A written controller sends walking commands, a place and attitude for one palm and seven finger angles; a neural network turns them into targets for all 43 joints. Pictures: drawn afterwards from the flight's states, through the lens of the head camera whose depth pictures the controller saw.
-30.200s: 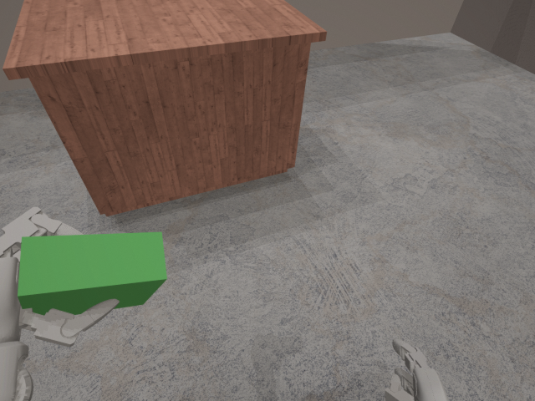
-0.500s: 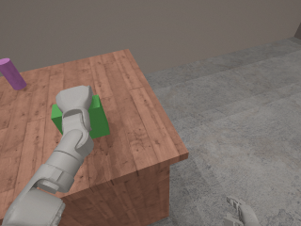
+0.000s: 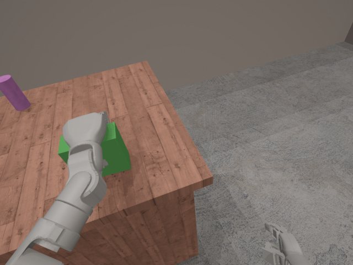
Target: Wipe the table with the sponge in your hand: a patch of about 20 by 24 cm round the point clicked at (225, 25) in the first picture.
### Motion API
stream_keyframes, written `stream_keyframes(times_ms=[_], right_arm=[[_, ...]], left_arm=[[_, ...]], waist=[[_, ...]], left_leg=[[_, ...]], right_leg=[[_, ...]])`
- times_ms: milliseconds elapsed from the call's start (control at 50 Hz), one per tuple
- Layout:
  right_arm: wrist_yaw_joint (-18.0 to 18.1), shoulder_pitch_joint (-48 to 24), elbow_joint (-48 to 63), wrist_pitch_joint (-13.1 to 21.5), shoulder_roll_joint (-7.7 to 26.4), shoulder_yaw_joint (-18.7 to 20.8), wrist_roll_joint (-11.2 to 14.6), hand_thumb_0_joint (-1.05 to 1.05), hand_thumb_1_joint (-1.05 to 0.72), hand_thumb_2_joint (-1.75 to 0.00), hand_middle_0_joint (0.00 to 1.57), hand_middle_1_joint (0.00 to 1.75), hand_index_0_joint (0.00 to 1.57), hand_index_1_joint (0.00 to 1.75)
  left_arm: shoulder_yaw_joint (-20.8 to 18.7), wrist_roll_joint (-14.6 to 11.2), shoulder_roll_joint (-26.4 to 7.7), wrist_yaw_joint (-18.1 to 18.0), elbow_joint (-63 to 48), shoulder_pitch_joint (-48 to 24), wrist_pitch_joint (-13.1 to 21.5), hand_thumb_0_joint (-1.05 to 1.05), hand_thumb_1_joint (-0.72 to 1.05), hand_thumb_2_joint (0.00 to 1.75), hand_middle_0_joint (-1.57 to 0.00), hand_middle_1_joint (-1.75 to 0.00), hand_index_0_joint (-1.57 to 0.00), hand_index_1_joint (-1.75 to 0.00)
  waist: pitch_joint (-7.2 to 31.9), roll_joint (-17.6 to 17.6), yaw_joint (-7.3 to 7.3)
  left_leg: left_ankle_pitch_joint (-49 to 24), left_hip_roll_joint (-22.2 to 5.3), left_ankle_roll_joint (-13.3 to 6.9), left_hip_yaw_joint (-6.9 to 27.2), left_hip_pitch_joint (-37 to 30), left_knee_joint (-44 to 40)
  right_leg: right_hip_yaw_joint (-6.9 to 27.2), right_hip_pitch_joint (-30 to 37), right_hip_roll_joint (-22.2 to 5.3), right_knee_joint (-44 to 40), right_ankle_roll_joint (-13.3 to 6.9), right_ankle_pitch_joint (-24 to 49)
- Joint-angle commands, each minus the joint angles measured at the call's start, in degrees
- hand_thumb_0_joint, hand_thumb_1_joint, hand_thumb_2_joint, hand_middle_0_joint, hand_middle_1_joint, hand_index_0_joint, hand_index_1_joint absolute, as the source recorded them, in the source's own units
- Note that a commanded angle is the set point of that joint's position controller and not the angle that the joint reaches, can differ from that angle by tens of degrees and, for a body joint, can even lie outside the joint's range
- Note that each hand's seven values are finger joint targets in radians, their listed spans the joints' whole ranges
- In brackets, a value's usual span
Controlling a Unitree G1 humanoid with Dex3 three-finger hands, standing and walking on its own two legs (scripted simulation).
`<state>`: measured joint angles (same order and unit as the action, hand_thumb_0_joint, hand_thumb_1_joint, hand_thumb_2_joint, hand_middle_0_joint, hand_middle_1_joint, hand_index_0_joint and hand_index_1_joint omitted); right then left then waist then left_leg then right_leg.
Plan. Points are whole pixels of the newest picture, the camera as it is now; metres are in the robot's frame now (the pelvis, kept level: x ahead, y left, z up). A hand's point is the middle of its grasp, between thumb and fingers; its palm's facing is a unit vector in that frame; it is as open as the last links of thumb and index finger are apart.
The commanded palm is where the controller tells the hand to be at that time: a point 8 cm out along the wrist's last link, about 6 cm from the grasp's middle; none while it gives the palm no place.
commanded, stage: wipe back along the third lane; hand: left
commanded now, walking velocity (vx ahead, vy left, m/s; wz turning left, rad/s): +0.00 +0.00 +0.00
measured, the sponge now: (101, 158) +0.35 +0.23 +0.07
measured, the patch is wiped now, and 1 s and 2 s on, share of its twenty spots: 1.00 1.00 1.00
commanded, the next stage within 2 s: slide back across to the middle lane in 0.26 s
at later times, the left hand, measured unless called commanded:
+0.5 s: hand (96, 154) +0.31 +0.21 +0.12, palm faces +0.10 -0.09 -0.99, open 9.8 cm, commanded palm +0.27 +0.22 +0.17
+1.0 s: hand (66, 164) +0.28 +0.27 +0.13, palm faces +0.04 -0.08 -1.00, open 9.8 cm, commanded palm +0.25 +0.27 +0.19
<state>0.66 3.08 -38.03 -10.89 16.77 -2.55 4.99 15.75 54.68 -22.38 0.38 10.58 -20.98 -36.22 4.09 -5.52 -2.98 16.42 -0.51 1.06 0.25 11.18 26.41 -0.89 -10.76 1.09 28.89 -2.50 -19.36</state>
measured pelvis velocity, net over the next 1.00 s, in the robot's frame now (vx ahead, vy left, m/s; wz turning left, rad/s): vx -0.01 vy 0.00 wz -0.01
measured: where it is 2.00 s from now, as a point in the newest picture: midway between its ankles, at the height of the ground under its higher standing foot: outside the picture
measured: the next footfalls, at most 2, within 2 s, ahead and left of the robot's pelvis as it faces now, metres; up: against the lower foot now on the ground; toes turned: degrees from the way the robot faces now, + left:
none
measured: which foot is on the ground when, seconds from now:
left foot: down 0.00-1.00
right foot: down 0.00-1.00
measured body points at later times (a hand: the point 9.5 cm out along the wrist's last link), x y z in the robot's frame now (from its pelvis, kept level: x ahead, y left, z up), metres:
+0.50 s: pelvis -0.01 +0.00 +0.00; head -0.03 -0.05 +0.45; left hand +0.30 +0.21 +0.18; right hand +0.22 -0.21 -0.09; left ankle -0.03 +0.14 -0.74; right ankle -0.05 -0.09 -0.74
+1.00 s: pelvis -0.01 +0.00 +0.00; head -0.02 -0.05 +0.45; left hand +0.28 +0.27 +0.18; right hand +0.22 -0.23 -0.09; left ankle -0.03 +0.14 -0.74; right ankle -0.05 -0.09 -0.74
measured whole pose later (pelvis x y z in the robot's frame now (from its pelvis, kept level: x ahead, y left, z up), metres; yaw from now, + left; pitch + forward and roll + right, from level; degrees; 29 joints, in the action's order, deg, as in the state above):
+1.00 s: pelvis -0.01 +0.00 +0.00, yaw -1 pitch -1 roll +1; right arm 2.8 1.1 -38.1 -9.6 17.1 -2.9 3.6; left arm 8.1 51.4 -29.3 5.8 -3.8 -7.5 -34.7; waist 1.5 -5.8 -4.4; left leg 15.3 -0.9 1.0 -0.3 8.4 24.9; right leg -0.3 -8.2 1.5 27.5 -2.7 -18.0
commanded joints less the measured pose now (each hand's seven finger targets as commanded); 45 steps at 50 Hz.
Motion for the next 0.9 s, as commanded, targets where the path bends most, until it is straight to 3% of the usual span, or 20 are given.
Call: stream_keyframes(times_ms=[0,40,80,120,260,280,340,360,380,420,480,500,580,600,660,680,700,780,820,880], right_arm=[[0.06,-12.51,10.41,3.21,5.00,1.34,-0.03,0.00,-0.90,-0.90,0.20,0.30,0.20,0.30],[-0.16,-12.67,10.24,3.43,4.86,1.42,-0.03,0.00,-0.90,-0.90,0.20,0.30,0.20,0.30],[-0.08,-12.78,9.97,3.43,5.28,1.53,-0.23,0.00,-0.90,-0.90,0.20,0.30,0.20,0.30],[-0.21,-13.37,10.52,3.72,4.68,1.26,-0.11,0.00,-0.90,-0.90,0.20,0.30,0.20,0.30],[-0.72,-14.53,10.53,3.72,4.45,1.05,-0.09,0.00,-0.90,-0.90,0.20,0.30,0.20,0.30],[-0.81,-14.45,10.34,3.55,4.71,1.24,-0.22,0.00,-0.90,-0.90,0.20,0.30,0.20,0.30],[-0.97,-15.02,10.43,3.81,4.29,0.93,-0.13,0.00,-0.90,-0.90,0.20,0.30,0.20,0.30],[-0.96,-14.90,10.42,3.83,4.36,0.96,-0.21,0.00,-0.90,-0.90,0.20,0.30,0.20,0.30],[-0.85,-15.00,10.13,3.60,4.85,1.12,-0.43,0.00,-0.90,-0.90,0.20,0.30,0.20,0.30],[-0.81,-15.56,10.61,3.76,4.13,0.86,-0.47,0.00,-0.90,-0.90,0.20,0.30,0.20,0.30],[-0.43,-15.58,10.07,3.46,4.68,0.87,-0.83,0.00,-0.90,-0.90,0.20,0.30,0.20,0.30],[-0.32,-15.90,10.73,3.61,4.12,0.60,-0.79,0.00,-0.90,-0.90,0.20,0.30,0.20,0.30],[0.34,-15.65,10.12,3.10,4.77,0.70,-1.11,0.00,-0.90,-0.90,0.20,0.30,0.20,0.30],[0.53,-15.91,10.58,3.13,4.43,0.43,-1.13,0.00,-0.90,-0.90,0.20,0.30,0.20,0.30],[1.18,-15.53,10.19,3.04,4.85,0.47,-1.24,0.00,-0.90,-0.90,0.20,0.30,0.20,0.30],[1.37,-15.52,9.93,2.81,5.31,0.62,-1.33,0.00,-0.90,-0.90,0.20,0.30,0.20,0.30],[1.53,-15.94,10.59,2.96,4.94,0.49,-1.36,0.00,-0.90,-0.90,0.20,0.30,0.20,0.30],[1.92,-15.57,10.35,3.26,5.39,0.78,-1.50,0.00,-0.90,-0.90,0.20,0.30,0.20,0.30],[2.04,-15.59,10.63,3.90,5.15,0.91,-1.52,0.00,-0.90,-0.90,0.20,0.30,0.20,0.30],[2.29,-14.75,10.35,4.20,5.68,1.05,-1.57,0.00,-0.90,-0.90,0.20,0.30,0.20,0.30]], left_arm=[[-1.38,-2.33,-2.33,1.59,-6.66,-7.88,-1.26,0.00,0.10,1.30,-1.20,-1.60,-1.20,-1.60],[-0.57,-2.57,-1.54,1.81,-7.28,-7.55,-1.66,0.00,0.10,1.30,-1.20,-1.60,-1.20,-1.60],[-4.29,-2.55,-5.51,1.43,-7.01,-5.71,-1.84,0.00,0.10,1.30,-1.20,-1.60,-1.20,-1.60],[-1.20,-2.74,-1.87,1.53,-8.79,-5.24,-1.91,0.00,0.10,1.30,-1.20,-1.60,-1.20,-1.60],[0.02,-2.62,-0.81,1.59,-10.90,-3.39,-3.22,0.00,0.10,1.30,-1.20,-1.60,-1.20,-1.60],[-0.94,-2.50,-1.69,1.41,-11.31,-3.21,-3.46,0.00,0.10,1.30,-1.20,-1.60,-1.20,-1.60],[-0.15,-2.35,-1.11,1.34,-11.66,-2.65,-3.91,0.00,0.10,1.30,-1.20,-1.60,-1.20,-1.60],[-1.25,-2.34,-2.29,1.32,-12.61,-2.79,-3.91,0.00,0.10,1.30,-1.20,-1.60,-1.20,-1.60],[-4.67,-2.14,-6.19,0.98,-13.24,-2.38,-3.89,0.00,0.10,1.30,-1.20,-1.60,-1.20,-1.60],[-3.74,-2.05,-5.30,0.94,-15.17,-2.83,-3.82,0.00,0.10,1.30,-1.20,-1.60,-1.20,-1.60],[-9.05,-2.05,-10.94,0.57,-15.95,-0.67,-3.63,0.00,0.10,1.30,-1.20,-1.60,-1.20,-1.60],[-7.23,-2.38,-8.54,0.65,-17.10,-0.41,-3.40,0.00,0.10,1.30,-1.20,-1.60,-1.20,-1.60],[-12.03,-2.28,-13.77,0.73,-18.26,1.02,-3.06,0.00,0.10,1.30,-1.20,-1.60,-1.20,-1.60],[-9.99,-2.27,-11.74,0.90,-18.95,-0.15,-3.00,0.00,0.10,1.30,-1.20,-1.60,-1.20,-1.60],[-11.89,-2.28,-14.46,1.37,-18.45,-1.05,-3.04,0.00,0.10,1.30,-1.20,-1.60,-1.20,-1.60],[-14.25,-1.99,-17.44,1.36,-18.91,-1.18,-3.03,0.00,0.10,1.30,-1.20,-1.60,-1.20,-1.60],[-11.57,-1.89,-14.73,1.71,-20.32,-2.84,-2.89,0.00,0.10,1.30,-1.20,-1.60,-1.20,-1.60],[-13.86,-1.46,-17.96,2.79,-21.80,-3.28,-2.35,0.00,0.10,1.30,-1.20,-1.60,-1.20,-1.60],[-13.11,-1.42,-17.01,3.37,-22.49,-2.72,-1.46,0.00,0.10,1.30,-1.20,-1.60,-1.20,-1.60],[-15.98,-1.62,-20.15,4.24,-21.36,0.30,-0.09,0.00,0.10,1.30,-1.20,-1.60,-1.20,-1.60]], waist=[[9.54,9.30,-0.62],[8.86,10.34,-0.50],[9.07,10.43,-1.38],[9.02,10.30,-1.07],[6.81,10.57,-1.16],[6.64,9.11,-1.36],[6.52,10.53,-1.31],[7.62,10.71,-1.66],[8.06,9.60,-2.24],[9.63,9.09,-2.40],[9.00,8.32,-3.20],[9.20,8.83,-2.91],[7.01,7.57,-3.17],[6.79,7.45,-2.64],[6.13,7.28,-2.56],[6.29,5.43,-2.96],[7.27,5.18,-2.51],[9.28,3.41,-2.86],[10.09,4.70,-2.62],[10.24,5.61,-2.91]], left_leg=[[-19.41,3.10,-3.56,-2.28,-1.37,-1.05],[-18.70,3.08,-3.76,-2.25,-1.48,-0.90],[-18.02,3.01,-3.59,-2.13,-1.03,-1.18],[-17.93,3.15,-3.74,-2.49,-1.49,-1.10],[-16.94,2.88,-3.62,-2.38,-1.44,-1.61],[-16.48,2.83,-3.55,-2.23,-1.68,-1.94],[-16.55,2.86,-3.61,-2.39,-1.61,-1.74],[-17.25,2.95,-3.73,-2.33,-1.78,-1.65],[-17.23,2.84,-3.48,-2.07,-1.76,-1.85],[-18.61,3.13,-3.73,-2.42,-2.46,-1.44],[-18.99,3.10,-3.38,-2.11,-2.11,-1.74],[-19.63,3.19,-3.52,-2.56,-2.19,-1.63],[-19.01,2.99,-3.25,-2.11,-1.88,-2.15],[-18.86,2.94,-3.37,-2.40,-2.06,-2.24],[-18.85,2.87,-3.46,-2.20,-2.24,-2.39],[-18.40,3.02,-3.28,-1.75,-2.19,-2.67],[-18.32,3.02,-3.43,-2.14,-2.52,-2.75],[-19.59,3.30,-3.67,-1.45,-3.70,-2.64],[-20.91,3.48,-4.06,-1.58,-4.22,-1.94],[-20.97,3.54,-3.92,-1.20,-3.72,-1.97]], right_leg=[[1.33,6.44,0.39,-2.03,0.23,27.62],[1.51,5.95,0.52,-2.48,0.41,27.14],[2.20,6.72,0.59,-2.58,0.29,26.25],[1.77,6.41,0.53,-2.54,0.49,26.30],[1.71,5.29,0.76,-2.90,0.48,23.92],[1.85,4.98,0.85,-3.11,0.19,22.86],[1.79,5.17,0.88,-2.92,0.37,23.11],[2.01,6.10,0.91,-2.69,0.37,24.15],[2.65,6.61,0.99,-2.60,0.08,23.82],[2.53,7.85,0.87,-2.06,0.19,25.83],[3.96,8.59,1.10,-2.37,-0.08,26.19],[3.34,9.13,0.87,-2.05,0.20,27.47],[4.87,8.35,1.18,-3.05,-0.08,25.81],[4.01,8.02,0.99,-3.12,0.09,25.33],[4.29,7.71,1.03,-3.76,0.08,24.80],[5.36,7.81,1.15,-4.05,-0.32,23.34],[4.10,8.18,0.79,-3.89,-0.07,23.03],[4.73,8.97,0.96,-4.21,-0.36,23.86],[4.07,9.23,0.87,-3.80,-0.08,25.96],[4.79,10.03,0.83,-3.73,-0.07,26.97]])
